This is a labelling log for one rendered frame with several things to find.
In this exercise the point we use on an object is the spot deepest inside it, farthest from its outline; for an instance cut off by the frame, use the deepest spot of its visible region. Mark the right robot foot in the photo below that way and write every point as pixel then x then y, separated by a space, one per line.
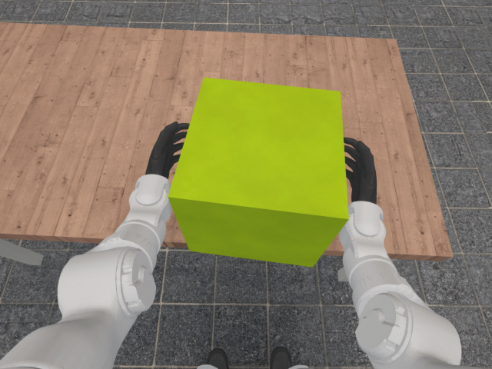
pixel 280 358

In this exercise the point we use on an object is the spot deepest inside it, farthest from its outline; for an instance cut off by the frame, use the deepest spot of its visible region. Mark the table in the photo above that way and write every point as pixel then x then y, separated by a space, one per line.
pixel 81 108

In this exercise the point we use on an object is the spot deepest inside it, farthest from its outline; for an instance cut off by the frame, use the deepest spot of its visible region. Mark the robot right hand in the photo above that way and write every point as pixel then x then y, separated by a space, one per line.
pixel 363 179

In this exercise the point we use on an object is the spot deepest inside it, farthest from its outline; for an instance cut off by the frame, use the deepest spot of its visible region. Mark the left robot forearm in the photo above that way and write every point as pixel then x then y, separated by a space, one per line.
pixel 145 224

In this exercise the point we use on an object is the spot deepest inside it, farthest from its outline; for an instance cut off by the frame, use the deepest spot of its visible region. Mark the right robot forearm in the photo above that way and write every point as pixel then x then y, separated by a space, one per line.
pixel 368 268

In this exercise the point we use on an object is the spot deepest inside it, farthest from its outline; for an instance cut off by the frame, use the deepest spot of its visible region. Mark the left robot upper arm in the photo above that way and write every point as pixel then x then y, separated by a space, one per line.
pixel 100 295

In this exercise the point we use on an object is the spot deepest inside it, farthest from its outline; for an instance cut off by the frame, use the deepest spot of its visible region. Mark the right robot upper arm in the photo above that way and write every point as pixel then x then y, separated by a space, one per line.
pixel 397 333

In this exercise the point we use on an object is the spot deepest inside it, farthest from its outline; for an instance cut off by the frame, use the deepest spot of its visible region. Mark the robot foot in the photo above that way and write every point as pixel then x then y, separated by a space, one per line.
pixel 280 358
pixel 218 358

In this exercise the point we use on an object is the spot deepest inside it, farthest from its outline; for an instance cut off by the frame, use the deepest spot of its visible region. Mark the carton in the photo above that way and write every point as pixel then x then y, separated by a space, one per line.
pixel 262 173

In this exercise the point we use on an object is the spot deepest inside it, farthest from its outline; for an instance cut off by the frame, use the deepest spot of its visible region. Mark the robot left hand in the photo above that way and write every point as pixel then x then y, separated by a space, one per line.
pixel 162 159

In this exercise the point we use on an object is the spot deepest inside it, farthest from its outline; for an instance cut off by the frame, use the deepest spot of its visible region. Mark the left robot foot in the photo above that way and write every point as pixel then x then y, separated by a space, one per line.
pixel 218 358

